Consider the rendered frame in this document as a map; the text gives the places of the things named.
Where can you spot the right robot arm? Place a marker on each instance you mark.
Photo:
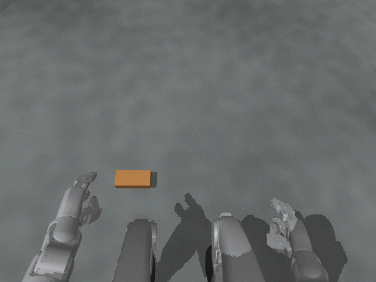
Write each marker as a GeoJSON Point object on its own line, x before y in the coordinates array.
{"type": "Point", "coordinates": [306, 267]}

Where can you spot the left robot hand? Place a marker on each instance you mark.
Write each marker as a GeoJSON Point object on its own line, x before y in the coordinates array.
{"type": "Point", "coordinates": [74, 197]}

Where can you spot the right robot hand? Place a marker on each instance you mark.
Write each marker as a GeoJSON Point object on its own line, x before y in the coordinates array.
{"type": "Point", "coordinates": [293, 234]}

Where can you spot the small box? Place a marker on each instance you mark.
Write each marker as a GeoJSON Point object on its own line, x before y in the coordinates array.
{"type": "Point", "coordinates": [133, 179]}

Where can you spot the left robot arm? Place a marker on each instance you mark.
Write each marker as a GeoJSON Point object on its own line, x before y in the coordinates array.
{"type": "Point", "coordinates": [55, 261]}

